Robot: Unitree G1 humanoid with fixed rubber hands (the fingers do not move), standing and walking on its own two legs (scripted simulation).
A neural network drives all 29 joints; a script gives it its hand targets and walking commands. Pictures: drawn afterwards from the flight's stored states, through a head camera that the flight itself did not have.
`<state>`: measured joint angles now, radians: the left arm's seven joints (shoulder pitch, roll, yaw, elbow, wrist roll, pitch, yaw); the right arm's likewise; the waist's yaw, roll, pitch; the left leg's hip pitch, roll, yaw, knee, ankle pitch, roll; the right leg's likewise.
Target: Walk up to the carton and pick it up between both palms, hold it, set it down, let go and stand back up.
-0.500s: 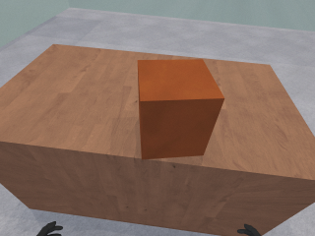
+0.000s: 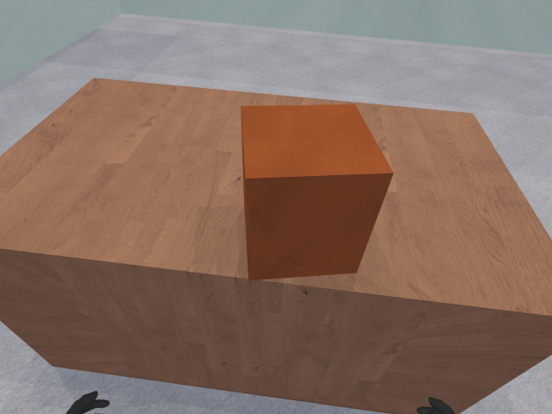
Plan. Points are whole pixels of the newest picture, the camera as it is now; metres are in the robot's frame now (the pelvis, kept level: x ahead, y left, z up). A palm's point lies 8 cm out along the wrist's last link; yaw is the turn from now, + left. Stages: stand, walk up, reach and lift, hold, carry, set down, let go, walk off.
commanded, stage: stand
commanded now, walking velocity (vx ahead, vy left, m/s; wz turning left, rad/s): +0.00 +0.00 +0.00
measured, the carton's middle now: (301, 193) +0.50 +0.01 +0.06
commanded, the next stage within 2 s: none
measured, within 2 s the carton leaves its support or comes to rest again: neither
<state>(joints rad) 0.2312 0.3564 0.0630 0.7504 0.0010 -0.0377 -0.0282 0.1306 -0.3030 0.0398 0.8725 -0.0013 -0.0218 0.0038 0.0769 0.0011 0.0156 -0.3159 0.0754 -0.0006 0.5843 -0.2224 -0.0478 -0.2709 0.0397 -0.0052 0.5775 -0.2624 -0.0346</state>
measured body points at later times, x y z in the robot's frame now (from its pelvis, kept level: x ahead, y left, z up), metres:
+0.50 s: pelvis +0.00 +0.00 +0.00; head -0.01 +0.00 +0.45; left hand +0.10 +0.31 -0.10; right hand +0.16 -0.26 -0.11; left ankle +0.06 +0.15 -0.73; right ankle +0.03 -0.11 -0.73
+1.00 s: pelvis +0.00 +0.00 +0.00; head +0.00 +0.00 +0.45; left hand +0.10 +0.31 -0.10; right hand +0.16 -0.26 -0.11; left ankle +0.06 +0.15 -0.73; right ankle +0.03 -0.11 -0.73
